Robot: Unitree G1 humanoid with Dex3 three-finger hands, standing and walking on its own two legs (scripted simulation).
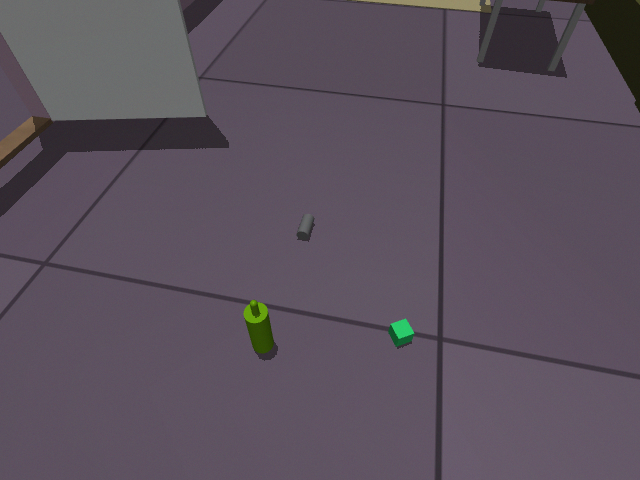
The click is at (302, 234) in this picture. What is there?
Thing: lying can
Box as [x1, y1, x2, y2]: [297, 214, 313, 239]
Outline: 310,214 304,214 297,231 297,236 299,238 306,239 308,236 313,221 313,217
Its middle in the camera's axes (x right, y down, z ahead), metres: -0.06 -0.07 +1.67
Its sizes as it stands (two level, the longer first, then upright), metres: 0.106 0.052 0.052
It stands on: the floor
